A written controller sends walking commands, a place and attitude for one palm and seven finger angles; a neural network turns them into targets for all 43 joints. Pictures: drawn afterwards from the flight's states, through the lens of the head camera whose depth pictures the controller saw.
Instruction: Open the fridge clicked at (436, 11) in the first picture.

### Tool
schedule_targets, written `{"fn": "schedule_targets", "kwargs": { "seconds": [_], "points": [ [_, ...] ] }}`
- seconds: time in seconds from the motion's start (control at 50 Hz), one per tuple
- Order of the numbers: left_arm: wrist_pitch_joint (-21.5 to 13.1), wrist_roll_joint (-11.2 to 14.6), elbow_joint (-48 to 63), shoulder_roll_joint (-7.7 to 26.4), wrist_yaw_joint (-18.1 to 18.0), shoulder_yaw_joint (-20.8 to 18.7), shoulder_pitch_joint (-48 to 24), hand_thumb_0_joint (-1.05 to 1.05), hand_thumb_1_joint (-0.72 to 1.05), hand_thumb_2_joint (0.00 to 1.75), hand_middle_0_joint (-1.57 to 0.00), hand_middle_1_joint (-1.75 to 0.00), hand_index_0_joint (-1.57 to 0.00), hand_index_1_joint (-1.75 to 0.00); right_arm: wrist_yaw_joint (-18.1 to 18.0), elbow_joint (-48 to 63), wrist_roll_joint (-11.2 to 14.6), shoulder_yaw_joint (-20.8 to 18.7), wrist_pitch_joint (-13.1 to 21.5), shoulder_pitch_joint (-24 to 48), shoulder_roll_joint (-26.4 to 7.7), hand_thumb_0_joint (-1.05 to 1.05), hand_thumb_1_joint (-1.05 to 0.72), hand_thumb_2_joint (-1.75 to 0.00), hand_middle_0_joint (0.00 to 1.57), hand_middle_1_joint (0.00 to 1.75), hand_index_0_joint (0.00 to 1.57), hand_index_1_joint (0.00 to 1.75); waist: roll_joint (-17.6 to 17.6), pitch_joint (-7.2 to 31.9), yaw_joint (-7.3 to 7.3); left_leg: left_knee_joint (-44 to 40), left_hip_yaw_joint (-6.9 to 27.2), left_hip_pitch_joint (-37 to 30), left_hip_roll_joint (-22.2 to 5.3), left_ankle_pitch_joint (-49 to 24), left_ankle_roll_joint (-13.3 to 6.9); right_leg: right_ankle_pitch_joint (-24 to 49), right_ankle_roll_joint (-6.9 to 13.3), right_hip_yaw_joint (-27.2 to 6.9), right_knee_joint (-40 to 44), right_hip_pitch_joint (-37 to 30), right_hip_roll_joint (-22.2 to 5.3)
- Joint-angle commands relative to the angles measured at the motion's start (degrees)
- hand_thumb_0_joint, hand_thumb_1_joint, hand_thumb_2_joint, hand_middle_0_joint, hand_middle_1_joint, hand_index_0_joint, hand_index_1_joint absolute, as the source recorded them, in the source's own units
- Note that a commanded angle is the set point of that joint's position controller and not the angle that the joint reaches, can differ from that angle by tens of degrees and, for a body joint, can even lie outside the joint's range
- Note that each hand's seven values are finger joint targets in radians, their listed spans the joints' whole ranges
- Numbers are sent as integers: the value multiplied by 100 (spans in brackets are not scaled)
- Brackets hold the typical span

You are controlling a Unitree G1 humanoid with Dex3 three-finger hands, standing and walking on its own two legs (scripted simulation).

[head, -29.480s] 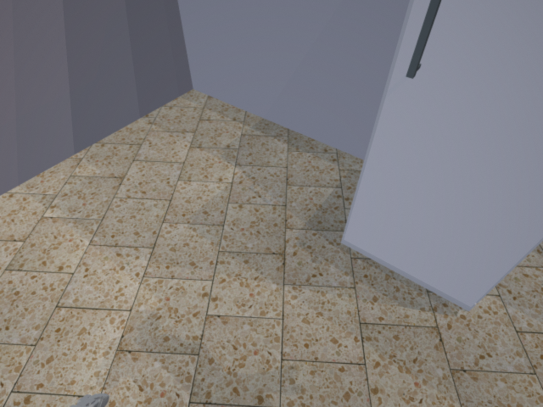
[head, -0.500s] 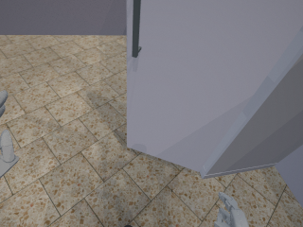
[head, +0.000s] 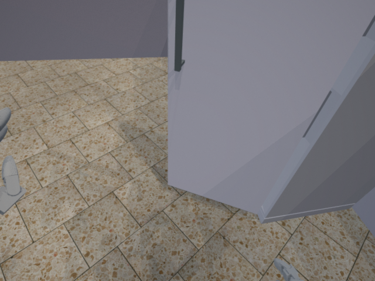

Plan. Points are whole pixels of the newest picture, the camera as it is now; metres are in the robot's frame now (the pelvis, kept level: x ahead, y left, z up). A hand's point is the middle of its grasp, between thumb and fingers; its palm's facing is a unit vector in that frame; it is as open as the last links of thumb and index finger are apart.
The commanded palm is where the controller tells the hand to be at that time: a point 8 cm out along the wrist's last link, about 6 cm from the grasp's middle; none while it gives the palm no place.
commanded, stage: stop stepping back and stand still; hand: left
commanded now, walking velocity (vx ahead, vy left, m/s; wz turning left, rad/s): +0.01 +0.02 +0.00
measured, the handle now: (181, 25) +0.74 +0.07 +0.24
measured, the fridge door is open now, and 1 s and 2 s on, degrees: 60 60 60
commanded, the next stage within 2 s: let the arm hang, fingers relaxed in 0.02 s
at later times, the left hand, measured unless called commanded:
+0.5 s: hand out of the picture +0.10 +0.18 -0.17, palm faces +0.04 -0.99 -0.16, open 6.9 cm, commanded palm none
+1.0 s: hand out of the picture +0.11 +0.26 -0.14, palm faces +0.02 -0.94 -0.33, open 7.4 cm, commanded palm none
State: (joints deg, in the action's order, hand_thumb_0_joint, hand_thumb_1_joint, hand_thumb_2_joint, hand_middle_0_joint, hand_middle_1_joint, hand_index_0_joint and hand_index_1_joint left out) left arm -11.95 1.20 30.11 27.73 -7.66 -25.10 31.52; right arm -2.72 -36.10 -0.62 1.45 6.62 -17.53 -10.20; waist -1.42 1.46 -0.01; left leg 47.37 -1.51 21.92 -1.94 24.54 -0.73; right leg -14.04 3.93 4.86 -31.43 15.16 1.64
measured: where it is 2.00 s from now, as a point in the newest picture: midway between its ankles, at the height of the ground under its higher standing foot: outside the picture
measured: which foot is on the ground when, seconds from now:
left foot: down 0.00-1.00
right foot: down 0.00-0.12, up 0.14-0.34, down 0.36-1.00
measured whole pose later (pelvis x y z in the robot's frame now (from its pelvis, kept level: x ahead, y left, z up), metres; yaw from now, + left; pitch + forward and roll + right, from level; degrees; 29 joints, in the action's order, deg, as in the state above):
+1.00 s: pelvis +0.05 +0.01 +0.01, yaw +2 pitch -1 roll +0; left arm -0.5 -1.1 -61.5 17.7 0.0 -1.0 7.0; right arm 0.0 -60.5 -1.5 -1.6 0.0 -7.6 -17.0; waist 0.8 -3.1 -0.1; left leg 25.1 -0.7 12.2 0.2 12.4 -0.4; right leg -12.4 -2.6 -1.7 -24.6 11.7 -2.7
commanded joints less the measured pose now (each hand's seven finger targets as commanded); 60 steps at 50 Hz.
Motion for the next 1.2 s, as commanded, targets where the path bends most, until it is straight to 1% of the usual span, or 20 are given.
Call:
{"fn": "schedule_targets", "kwargs": {
  "seconds": [0.0, 0.04, 0.08, 0.1, 0.12, 0.14, 0.16, 0.18, 0.22, 0.28, 0.32, 0.34, 0.36, 0.38, 0.42, 0.48, 0.52, 0.6, 0.8, 1.18],
  "points": [
    [-190, 52, 423, 715, -140, -601, -1208, 0, 90, 90, -20, -30, -20, -30, -87, 769, -3, -347, 349, 762, -728, 0, -90, -90, 20, 30, 20, 30, -596, 138, -114, 372, 203, 264, -293, 234, -7, -1636, 751, -2440, 1749, 383, -1878],
    [-140, 44, 175, 402, -118, -292, -929, 0, 90, 90, -20, -30, -20, -30, -172, 702, -5, -308, 291, 827, -731, 0, -90, -90, 20, 30, 20, 30, -514, -268, -90, -884, -140, -808, -210, -441, -50, -1779, 515, -1537, 1470, 1154, -1439],
    [-255, 19, 561, 441, -130, -157, -1506, 0, 90, 90, -20, -30, -20, -30, -224, 649, -23, -291, 352, 852, -837, 0, -90, -90, 20, 30, 20, 30, 356, -224, -133, -2017, -89, -1302, -63, -686, -44, -1527, 192, -911, 501, 1054, -923],
    [617, -395, -3602, -1097, 604, 2023, -874, 0, 90, 90, -20, -30, -20, -30, 362, -556, -117, -683, 495, 91, -1565, 0, -90, -90, 20, 30, 20, 30, 1963, -205, -759, -1987, 1589, -1722, -1226, -2816, -443, -830, -351, 237, -1942, 2526, -687],
    [1220, -365, -3342, -1060, 692, 1723, -968, 0, 90, 90, -20, -30, -20, -30, 325, -218, -80, -657, -181, -222, -1691, 0, -90, -90, 20, 30, 20, 30, 2069, -441, -531, -2747, 2834, -912, -2035, -4280, -1112, -2302, -515, -249, -3262, 2511, -189],
    [1342, -365, -3238, -1136, 684, 1745, -856, 0, 90, 90, -20, -30, -20, -30, 220, 13, -124, -619, -220, -26, -1641, 0, -90, -90, 20, 30, 20, 30, 1232, -218, -468, -2659, 3015, -751, -2294, -4508, -1500, -2008, -531, -829, -4066, 2336, -300],
    [1343, -370, -3375, -1107, 687, 1829, -1258, 0, 90, 90, -20, -30, -20, -30, 179, 24, -184, -545, -232, 149, -1371, 0, -90, -90, 20, 30, 20, 30, 422, 93, -461, -2607, 2839, -442, -2176, -4050, -1485, -1980, -547, -924, -4231, 2160, -375],
    [1318, -327, -3663, -1126, 707, 1910, -1501, 0, 90, 90, -20, -30, -20, -30, 161, 110, -249, -510, -236, 301, -1374, 0, -90, -90, 20, 30, 20, 30, 231, 44, -339, -2451, 2571, -296, -1921, -4029, -1403, -1927, -546, -957, -3989, 1966, -468],
    [1334, -274, -4404, -1098, 765, 2077, -1636, 0, 90, 90, -20, -30, -20, -30, 123, 51, -278, -440, -324, 591, -1287, 0, -90, -90, 20, 30, 20, 30, 98, 163, -120, -2259, 1615, -473, -1444, -4028, -1090, -1797, -596, -707, -2475, 1290, -494],
    [1293, -275, -5644, -792, 764, 2125, -1221, 0, 90, 90, -20, -30, -20, -30, 196, -209, -159, -418, -519, 760, -1338, 0, -90, -90, 20, 30, 20, 30, 55, 492, 246, -1828, 646, 137, -525, -1768, -395, -259, -561, -350, -214, -552, -184],
    [1198, -310, -6113, -207, 715, 2147, -1273, 0, 90, 90, -20, -30, -20, -30, 267, -293, -76, -344, -647, 603, -781, 0, -90, -90, 20, 30, 20, 30, -536, 183, 67, -961, 129, 510, 252, 210, 54, -1252, -7, -2402, 1348, -50, -1480],
    [1228, -322, -6211, -23, 727, 2156, -1653, 0, 90, 90, -20, -30, -20, -30, 288, -438, -98, -356, -739, 409, -749, 0, -90, -90, 20, 30, 20, 30, -233, -74, -104, -572, 13, 13, 269, 280, 37, -2499, 342, -2758, 1957, 887, -1854],
    [1295, -314, -6352, 30, 771, 2171, -2002, 0, 90, 90, -20, -30, -20, -30, 330, -601, -130, -350, -799, 156, -721, 0, -90, -90, 20, 30, 20, 30, 290, -139, -343, -455, -142, -569, 326, 150, 4, -2901, 319, -2314, 1906, 1543, -1737],
    [1260, -304, -6565, -161, 746, 2217, -2120, 0, 90, 90, -20, -30, -20, -30, 318, -815, -138, -373, -841, -16, -628, 0, -90, -90, 20, 30, 20, 30, 282, -155, -450, -427, -88, -714, 318, -2, 10, -2872, 226, -2051, 1814, 1686, -1470],
    [1256, -273, -7077, -555, 703, 2284, -2200, 0, 90, 90, -20, -30, -20, -30, 245, -1101, -109, -392, -830, -193, -618, 0, -90, -90, 20, 30, 20, 30, -527, -336, -432, -856, 116, -883, 170, -492, -58, -2056, 84, -1597, 1479, 1598, -1106],
    [1256, -256, -7406, -852, 693, 2228, -1865, 0, 90, 90, -20, -30, -20, -30, 218, -1252, -167, -426, -721, -70, -786, 0, -90, -90, 20, 30, 20, 30, 1121, -327, -159, -2314, 980, -296, -345, -489, -195, -1126, -193, -844, 542, 772, -532],
    [1249, -256, -7700, -759, 699, 2189, -1725, 0, 90, 90, -20, -30, -20, -30, 200, -1321, -160, -460, -687, 180, -958, 0, -90, -90, 20, 30, 20, 30, 1032, -287, 47, -2875, 1202, 418, -499, 166, -244, -669, -260, -612, 427, -199, -373],
    [1122, -207, -8148, -604, 703, 2197, -1810, 0, 90, 90, -20, -30, -20, -30, 159, -1626, -95, -481, -593, 32, -1025, 0, -90, -90, 20, 30, 20, 30, 122, 45, 29, -2439, 734, -248, -251, -1295, -152, 360, -131, -891, 686, -507, -623],
    [1071, -224, -8667, -109, 700, 2187, -2264, 0, 90, 90, -20, -30, -20, -30, 179, -2075, -56, -549, -590, 425, -1441, 0, -90, -90, 20, 30, 20, 30, 154, -196, -30, -2666, 636, -818, -347, -1413, -144, 333, -176, -880, 991, -301, -695],
    [959, -215, -8946, 299, 727, 2232, -2937, 0, 90, 90, -20, -30, -20, -30, 226, -2318, -57, -467, -536, 1485, -2010, 0, -90, -90, 20, 30, 20, 30, 244, 193, -66, -2912, 542, -1551, -425, -2417, -25, 1396, -265, -949, 1275, -762, -860]
  ]
}}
